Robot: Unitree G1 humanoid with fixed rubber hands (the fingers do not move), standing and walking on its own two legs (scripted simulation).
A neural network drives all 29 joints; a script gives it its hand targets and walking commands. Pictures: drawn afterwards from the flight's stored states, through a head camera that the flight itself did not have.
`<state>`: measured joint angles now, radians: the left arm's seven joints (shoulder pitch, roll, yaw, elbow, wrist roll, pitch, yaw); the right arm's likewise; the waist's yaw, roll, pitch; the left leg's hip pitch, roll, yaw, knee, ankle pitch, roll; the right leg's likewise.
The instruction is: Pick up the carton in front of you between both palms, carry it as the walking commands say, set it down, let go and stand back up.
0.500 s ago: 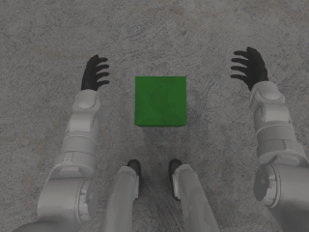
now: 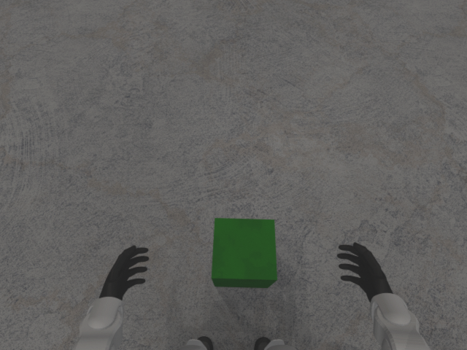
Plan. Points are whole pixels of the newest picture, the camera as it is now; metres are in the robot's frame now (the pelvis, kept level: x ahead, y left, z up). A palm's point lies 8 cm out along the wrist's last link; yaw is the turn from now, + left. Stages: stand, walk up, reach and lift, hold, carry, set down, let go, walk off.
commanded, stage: let go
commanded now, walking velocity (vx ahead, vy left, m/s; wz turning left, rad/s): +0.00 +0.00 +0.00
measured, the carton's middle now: (242, 255) +0.40 -0.03 -0.63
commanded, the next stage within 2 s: stand in 0.60 s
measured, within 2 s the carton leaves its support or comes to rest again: neither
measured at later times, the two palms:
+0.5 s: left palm (80, 334) +0.17 +0.24 -0.04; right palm (387, 334) +0.17 -0.22 -0.04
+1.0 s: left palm out of the picture +0.14 +0.29 -0.07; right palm (422, 339) +0.16 -0.28 -0.06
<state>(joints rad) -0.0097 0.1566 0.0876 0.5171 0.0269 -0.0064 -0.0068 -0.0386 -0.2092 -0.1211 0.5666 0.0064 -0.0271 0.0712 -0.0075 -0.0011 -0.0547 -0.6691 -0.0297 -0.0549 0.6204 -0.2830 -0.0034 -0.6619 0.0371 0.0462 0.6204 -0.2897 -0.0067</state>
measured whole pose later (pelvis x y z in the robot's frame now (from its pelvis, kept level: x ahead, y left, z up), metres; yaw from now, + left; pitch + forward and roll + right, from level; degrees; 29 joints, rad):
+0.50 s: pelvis +0.01 +0.01 +0.02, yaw -1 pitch -5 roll +0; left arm 0.21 0.21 0.04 0.41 0.01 0.15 -0.07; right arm 0.21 -0.21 -0.05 0.42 -0.02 0.15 0.09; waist 0.00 0.00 0.12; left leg -0.08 -0.04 -0.04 0.45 -0.27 0.02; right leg -0.07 0.02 0.06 0.44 -0.27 0.00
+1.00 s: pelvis +0.02 +0.00 +0.02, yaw +0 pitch +0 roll +0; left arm 0.19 0.33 0.04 0.75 0.04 0.01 0.02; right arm 0.18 -0.34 -0.04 0.72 -0.04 0.01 -0.02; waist 0.00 0.00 0.01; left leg -0.18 -0.03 -0.06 0.51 -0.31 0.01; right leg -0.16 0.03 0.04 0.48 -0.30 -0.01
